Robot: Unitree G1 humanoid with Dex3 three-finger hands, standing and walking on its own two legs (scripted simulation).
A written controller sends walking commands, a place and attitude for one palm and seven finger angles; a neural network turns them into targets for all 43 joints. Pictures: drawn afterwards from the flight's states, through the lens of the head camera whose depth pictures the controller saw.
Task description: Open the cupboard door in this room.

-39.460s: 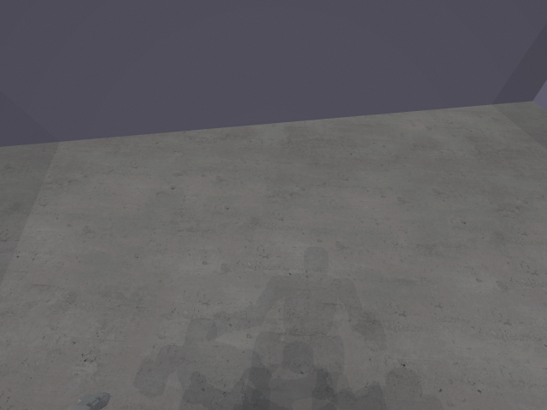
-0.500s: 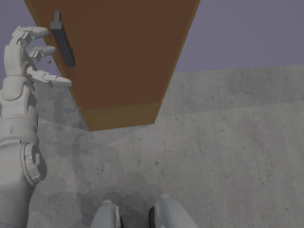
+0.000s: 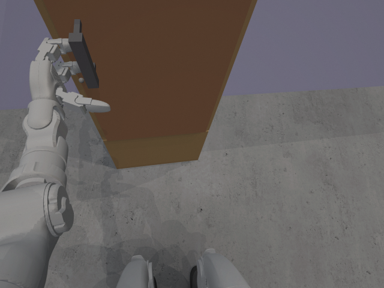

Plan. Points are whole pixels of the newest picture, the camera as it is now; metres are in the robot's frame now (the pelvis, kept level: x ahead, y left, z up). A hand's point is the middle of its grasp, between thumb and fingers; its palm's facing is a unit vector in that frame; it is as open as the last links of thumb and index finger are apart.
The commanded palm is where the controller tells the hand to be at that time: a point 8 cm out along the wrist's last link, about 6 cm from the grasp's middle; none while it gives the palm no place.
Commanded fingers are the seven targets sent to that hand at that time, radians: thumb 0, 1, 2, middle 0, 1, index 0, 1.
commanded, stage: slide the fingers in behind the handle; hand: left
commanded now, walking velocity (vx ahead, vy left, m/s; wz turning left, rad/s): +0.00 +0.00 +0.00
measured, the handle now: (85, 55) +0.57 +0.17 +0.08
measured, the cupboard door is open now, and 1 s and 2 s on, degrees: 0 0 5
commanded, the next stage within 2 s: close the thumb around the handle in 0.78 s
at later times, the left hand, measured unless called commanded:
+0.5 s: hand (87, 80) +0.52 +0.17 +0.07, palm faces +0.10 -0.99 -0.01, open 14.0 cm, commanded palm +0.49 +0.20 +0.07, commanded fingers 0.00 -0.50 0.30 -0.30 -1.20 -0.30 -1.20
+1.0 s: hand (98, 78) +0.52 +0.15 +0.07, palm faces +0.09 -1.00 -0.02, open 13.7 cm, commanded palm +0.49 +0.19 +0.07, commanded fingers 0.00 -0.11 0.47 -0.33 -1.24 -0.33 -1.24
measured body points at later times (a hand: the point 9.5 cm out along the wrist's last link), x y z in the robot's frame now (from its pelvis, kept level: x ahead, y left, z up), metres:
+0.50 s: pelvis +0.00 +0.00 +0.00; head +0.13 +0.03 +0.43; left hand +0.50 +0.22 +0.07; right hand -0.01 -0.26 -0.11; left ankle +0.00 +0.09 -0.66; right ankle +0.00 -0.11 -0.66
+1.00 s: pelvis +0.00 -0.01 +0.00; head +0.13 +0.01 +0.43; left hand +0.51 +0.20 +0.07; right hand -0.01 -0.26 -0.11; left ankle +0.00 +0.09 -0.66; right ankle +0.00 -0.11 -0.66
